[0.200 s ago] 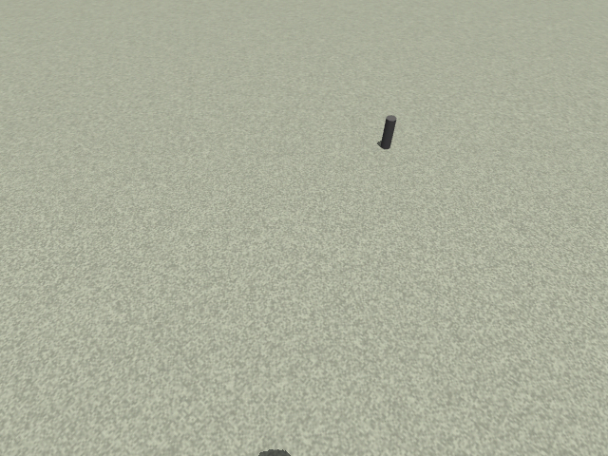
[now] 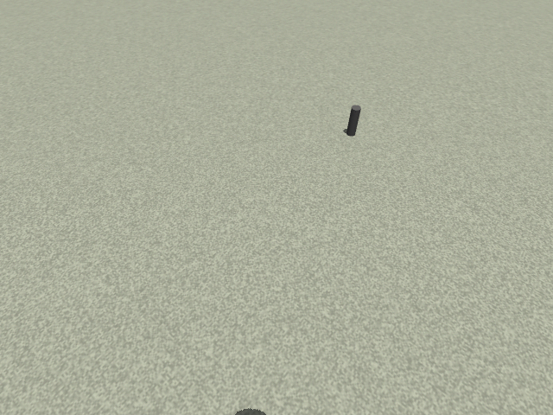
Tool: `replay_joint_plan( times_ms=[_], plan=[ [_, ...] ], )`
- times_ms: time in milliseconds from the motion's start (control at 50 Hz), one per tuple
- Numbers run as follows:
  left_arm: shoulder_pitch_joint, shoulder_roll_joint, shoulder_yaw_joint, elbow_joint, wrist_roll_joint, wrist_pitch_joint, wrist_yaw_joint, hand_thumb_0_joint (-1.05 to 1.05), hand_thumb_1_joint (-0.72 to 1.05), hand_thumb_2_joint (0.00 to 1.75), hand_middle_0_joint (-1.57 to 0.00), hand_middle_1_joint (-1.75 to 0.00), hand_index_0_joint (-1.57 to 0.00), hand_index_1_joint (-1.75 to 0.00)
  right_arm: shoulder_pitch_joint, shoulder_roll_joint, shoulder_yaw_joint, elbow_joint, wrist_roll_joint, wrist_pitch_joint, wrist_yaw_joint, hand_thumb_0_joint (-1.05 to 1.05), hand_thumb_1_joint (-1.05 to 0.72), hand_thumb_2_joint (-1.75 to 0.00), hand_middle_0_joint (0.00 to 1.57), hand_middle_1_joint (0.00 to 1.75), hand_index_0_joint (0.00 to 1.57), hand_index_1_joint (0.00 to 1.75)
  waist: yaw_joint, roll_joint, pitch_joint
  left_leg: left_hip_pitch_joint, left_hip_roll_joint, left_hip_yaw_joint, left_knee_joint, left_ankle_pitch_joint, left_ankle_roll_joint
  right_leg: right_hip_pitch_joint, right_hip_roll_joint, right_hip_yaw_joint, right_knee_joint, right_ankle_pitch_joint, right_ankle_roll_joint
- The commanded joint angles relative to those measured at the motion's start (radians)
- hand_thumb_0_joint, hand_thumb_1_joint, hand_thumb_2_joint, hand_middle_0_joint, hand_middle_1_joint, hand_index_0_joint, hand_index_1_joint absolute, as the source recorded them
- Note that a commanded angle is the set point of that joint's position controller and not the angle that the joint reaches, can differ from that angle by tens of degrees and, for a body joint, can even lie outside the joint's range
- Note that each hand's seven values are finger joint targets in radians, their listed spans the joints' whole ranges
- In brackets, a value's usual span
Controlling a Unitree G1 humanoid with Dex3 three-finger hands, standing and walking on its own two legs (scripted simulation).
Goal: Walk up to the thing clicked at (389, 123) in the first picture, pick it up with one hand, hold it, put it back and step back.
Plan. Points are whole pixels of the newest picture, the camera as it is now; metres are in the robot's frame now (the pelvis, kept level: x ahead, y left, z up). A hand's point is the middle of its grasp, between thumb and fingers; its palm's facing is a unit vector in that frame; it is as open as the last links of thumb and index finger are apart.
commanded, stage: stand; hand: left
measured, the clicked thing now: (353, 121) +1.69 -0.43 -0.69
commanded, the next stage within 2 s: walk up in 0.92 s
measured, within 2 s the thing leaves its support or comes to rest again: neither
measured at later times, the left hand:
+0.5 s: hand out of the picture +0.08 +0.25 -0.16, palm faces -0.02 -0.94 -0.34, open 7.4 cm
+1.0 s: hand out of the picture +0.09 +0.26 -0.15, palm faces -0.06 -0.94 -0.33, open 7.4 cm
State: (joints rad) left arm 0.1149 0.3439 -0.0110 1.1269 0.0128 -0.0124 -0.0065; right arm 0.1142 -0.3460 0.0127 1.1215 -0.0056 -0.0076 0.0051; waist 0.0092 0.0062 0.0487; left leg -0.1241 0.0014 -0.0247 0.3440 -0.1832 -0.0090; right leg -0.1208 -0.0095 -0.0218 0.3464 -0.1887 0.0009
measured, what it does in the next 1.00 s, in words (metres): stands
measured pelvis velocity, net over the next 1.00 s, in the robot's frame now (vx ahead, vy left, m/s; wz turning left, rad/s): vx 0.02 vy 0.00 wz -0.05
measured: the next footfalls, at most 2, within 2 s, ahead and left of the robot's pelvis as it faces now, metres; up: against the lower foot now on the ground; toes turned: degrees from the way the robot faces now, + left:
right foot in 1.26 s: +0.19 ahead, -0.24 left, +0.00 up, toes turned -15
left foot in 1.70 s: +0.48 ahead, -0.05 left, +0.00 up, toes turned -11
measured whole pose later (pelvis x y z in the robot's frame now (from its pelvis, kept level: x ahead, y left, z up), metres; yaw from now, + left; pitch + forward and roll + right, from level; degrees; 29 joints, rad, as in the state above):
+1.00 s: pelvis +0.02 +0.00 +0.00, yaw -3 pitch -1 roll +1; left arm 0.17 0.37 0.04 1.07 0.04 0.01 -0.06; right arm 0.15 -0.35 -0.04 1.05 -0.03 -0.05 0.03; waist 0.01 -0.01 0.02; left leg -0.12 0.01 0.03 0.38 -0.25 0.02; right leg -0.24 -0.01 0.01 0.60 -0.38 -0.02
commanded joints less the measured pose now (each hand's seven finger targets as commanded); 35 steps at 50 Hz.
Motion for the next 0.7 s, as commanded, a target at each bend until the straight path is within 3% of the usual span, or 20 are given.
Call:
replay_joint_plan(
  times_ms=[0,40,140,680],
  plan=[
    [-0.043,0.212,0.045,-0.06,-0.003,-0.02,0.015,0.0,0.9,0.9,-0.2,-0.3,-0.2,-0.3,-0.04,-0.211,-0.04,-0.06,-0.001,-0.027,-0.016,0.0,-0.9,-0.9,0.2,0.3,0.2,0.3,-0.006,-0.003,-0.074,0.0,0.12,-0.092,-0.058,0.141,0.035,0.031,-0.119,0.099,-0.058,0.124,-0.027],
    [-0.04,0.208,0.046,-0.058,-0.003,-0.018,0.015,0.0,0.9,0.9,-0.2,-0.3,-0.2,-0.3,-0.047,-0.215,-0.042,-0.057,-0.002,-0.026,-0.018,0.0,-0.9,-0.9,0.2,0.3,0.2,0.3,-0.002,0.003,-0.063,0.0,0.118,-0.091,-0.059,0.109,0.033,0.012,-0.118,0.099,-0.065,0.098,-0.028],
    [-0.041,0.206,0.046,-0.057,-0.005,-0.019,0.015,0.0,0.9,0.9,-0.2,-0.3,-0.2,-0.3,-0.042,-0.212,-0.039,-0.058,-0.001,-0.028,-0.017,0.0,-0.9,-0.9,0.2,0.3,0.2,0.3,0.0,-0.003,-0.076,0.001,0.121,-0.091,-0.059,0.15,0.035,0.041,-0.123,0.098,-0.056,0.143,-0.027],
    [-0.041,0.21,0.052,-0.057,-0.004,-0.016,0.016,0.0,0.9,0.9,-0.2,-0.3,-0.2,-0.3,-0.039,-0.213,-0.04,-0.065,-0.001,-0.026,-0.021,0.0,-0.9,-0.9,0.2,0.3,0.2,0.3,-0.001,0.005,-0.072,0.015,0.122,-0.086,-0.065,0.187,0.032,0.05,-0.122,0.092,-0.062,0.176,-0.027]
  ],
)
